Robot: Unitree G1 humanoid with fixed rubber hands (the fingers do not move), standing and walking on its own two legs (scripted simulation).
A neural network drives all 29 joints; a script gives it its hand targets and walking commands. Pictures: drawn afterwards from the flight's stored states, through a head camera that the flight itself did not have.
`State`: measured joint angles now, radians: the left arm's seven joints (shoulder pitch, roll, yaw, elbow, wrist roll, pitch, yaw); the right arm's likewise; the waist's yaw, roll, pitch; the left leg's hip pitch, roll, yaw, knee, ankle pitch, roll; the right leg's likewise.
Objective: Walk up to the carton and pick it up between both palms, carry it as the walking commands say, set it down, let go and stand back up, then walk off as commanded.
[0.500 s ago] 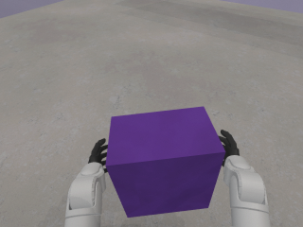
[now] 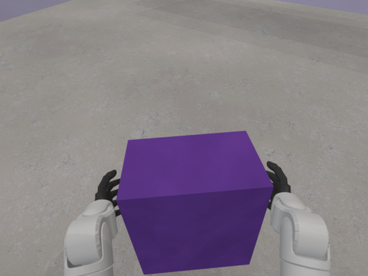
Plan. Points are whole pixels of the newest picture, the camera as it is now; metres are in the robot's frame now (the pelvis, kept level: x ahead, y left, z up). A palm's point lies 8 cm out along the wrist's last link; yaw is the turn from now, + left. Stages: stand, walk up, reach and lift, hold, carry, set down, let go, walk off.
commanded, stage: carry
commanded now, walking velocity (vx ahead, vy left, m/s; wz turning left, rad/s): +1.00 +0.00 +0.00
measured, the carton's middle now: (192, 206) +0.28 -0.01 -0.01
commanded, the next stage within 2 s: none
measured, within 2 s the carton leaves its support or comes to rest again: neither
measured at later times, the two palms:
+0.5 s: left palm (132, 93) +0.66 +0.17 +0.04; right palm (233, 83) +0.68 -0.17 +0.05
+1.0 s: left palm (144, 34) +1.15 +0.17 +0.04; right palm (212, 28) +1.20 -0.17 +0.04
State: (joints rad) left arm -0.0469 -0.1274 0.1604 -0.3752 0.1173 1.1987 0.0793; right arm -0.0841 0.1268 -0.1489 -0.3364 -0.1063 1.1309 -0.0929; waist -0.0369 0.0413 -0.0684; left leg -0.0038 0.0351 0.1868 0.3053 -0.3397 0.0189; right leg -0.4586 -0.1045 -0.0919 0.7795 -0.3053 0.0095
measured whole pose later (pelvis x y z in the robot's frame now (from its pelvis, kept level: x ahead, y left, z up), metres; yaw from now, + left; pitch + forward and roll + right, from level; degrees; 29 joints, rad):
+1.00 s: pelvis +0.91 -0.02 -0.03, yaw +5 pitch +2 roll -2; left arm -0.12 -0.13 0.15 -0.36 0.12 1.17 0.11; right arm -0.18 0.07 -0.14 -0.31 -0.11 1.15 -0.08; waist 0.02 0.07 0.02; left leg -0.21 0.10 -0.05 1.22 -0.46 0.00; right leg -0.46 -0.08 -0.21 0.66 -0.23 -0.03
